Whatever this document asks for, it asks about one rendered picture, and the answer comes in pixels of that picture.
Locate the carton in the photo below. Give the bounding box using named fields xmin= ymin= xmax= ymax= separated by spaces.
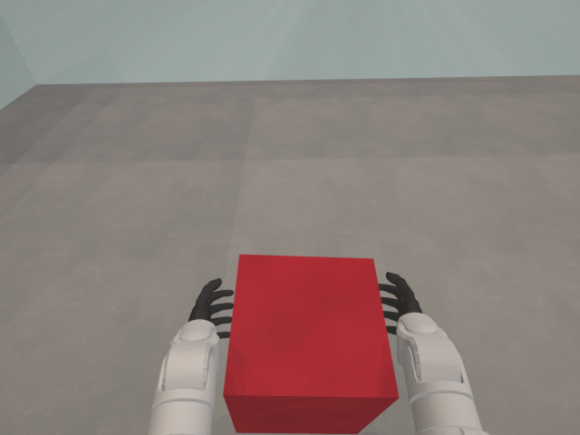
xmin=223 ymin=255 xmax=399 ymax=434

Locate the robot right forearm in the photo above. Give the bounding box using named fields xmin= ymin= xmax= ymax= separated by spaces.
xmin=396 ymin=313 xmax=490 ymax=435

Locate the right robot hand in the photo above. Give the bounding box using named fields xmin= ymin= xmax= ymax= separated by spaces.
xmin=378 ymin=272 xmax=422 ymax=335

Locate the robot left forearm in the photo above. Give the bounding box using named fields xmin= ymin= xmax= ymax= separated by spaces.
xmin=147 ymin=319 xmax=219 ymax=435

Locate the left robot hand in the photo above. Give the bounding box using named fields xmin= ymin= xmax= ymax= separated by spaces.
xmin=188 ymin=278 xmax=234 ymax=339

